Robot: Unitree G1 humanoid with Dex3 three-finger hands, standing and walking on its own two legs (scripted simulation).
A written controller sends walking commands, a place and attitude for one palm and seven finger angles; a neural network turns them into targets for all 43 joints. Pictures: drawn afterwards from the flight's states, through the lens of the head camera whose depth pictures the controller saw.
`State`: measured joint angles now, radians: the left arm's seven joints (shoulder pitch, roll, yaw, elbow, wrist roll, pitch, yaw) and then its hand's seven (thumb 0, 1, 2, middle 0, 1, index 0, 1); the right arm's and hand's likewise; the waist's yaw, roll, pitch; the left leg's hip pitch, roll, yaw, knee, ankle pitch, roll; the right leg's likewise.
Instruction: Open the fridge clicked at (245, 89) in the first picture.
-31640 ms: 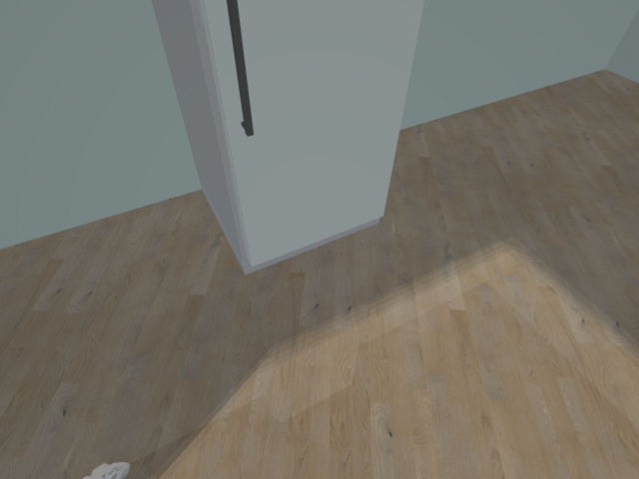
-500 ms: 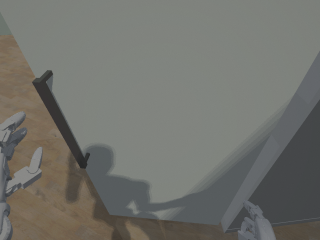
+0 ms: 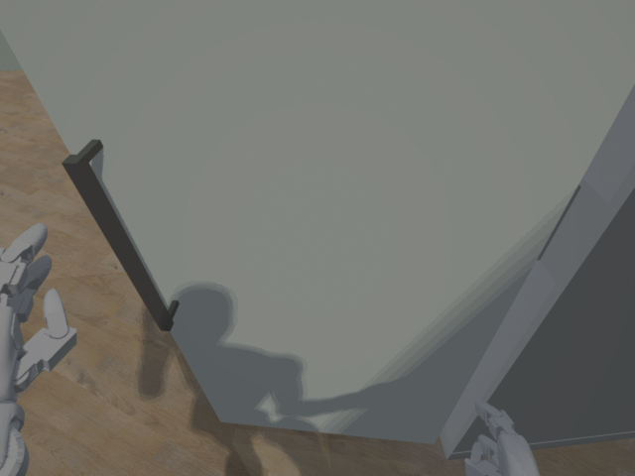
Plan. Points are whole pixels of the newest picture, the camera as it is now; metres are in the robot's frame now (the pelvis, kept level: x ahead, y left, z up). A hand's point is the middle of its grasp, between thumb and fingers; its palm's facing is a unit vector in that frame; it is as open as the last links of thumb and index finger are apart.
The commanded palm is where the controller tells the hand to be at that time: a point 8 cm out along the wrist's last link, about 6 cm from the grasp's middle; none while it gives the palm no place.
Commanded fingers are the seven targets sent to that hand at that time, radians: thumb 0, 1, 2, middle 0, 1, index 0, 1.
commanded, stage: step back with the hand held close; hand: left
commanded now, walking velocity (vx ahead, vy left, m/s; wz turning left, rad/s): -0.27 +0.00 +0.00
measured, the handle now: (136, 251) +0.37 +0.32 +0.08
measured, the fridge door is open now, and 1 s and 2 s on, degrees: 78 78 78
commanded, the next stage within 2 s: stop stepping back and stand still in 1.36 s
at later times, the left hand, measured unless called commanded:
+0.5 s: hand out of the picture +0.12 +0.31 +0.16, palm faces +0.40 -0.77 -0.49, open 7.4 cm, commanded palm +0.06 +0.34 +0.18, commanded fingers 0.00 0.90 0.90 -0.20 -0.30 -0.20 -0.30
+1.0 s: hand out of the picture +0.00 +0.32 +0.17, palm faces +0.51 -0.72 -0.46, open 7.4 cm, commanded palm -0.07 +0.35 +0.18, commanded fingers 0.00 0.90 0.90 -0.20 -0.30 -0.20 -0.30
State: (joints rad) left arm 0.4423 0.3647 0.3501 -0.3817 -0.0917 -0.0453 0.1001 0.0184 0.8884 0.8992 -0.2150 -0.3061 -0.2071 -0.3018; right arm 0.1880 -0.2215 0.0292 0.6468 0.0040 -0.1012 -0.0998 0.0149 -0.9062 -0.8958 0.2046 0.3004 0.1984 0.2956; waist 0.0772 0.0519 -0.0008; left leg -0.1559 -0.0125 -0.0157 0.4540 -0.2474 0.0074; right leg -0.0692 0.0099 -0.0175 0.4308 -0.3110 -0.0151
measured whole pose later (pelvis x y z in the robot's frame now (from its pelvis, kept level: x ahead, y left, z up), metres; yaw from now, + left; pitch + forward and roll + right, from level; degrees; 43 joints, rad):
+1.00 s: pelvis -0.17 +0.03 -0.02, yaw +7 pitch +1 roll -5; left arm 0.49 0.46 0.49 -0.54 -0.05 -0.27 0.11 0.02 0.89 0.90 -0.22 -0.31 -0.21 -0.30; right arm 0.16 -0.20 -0.01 0.58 -0.01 -0.11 -0.06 0.01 -0.90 -0.90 0.21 0.30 0.20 0.30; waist 0.00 0.02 0.04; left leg -0.56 0.02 -0.01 0.55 -0.13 0.04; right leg -0.28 0.10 0.04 0.56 -0.31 0.01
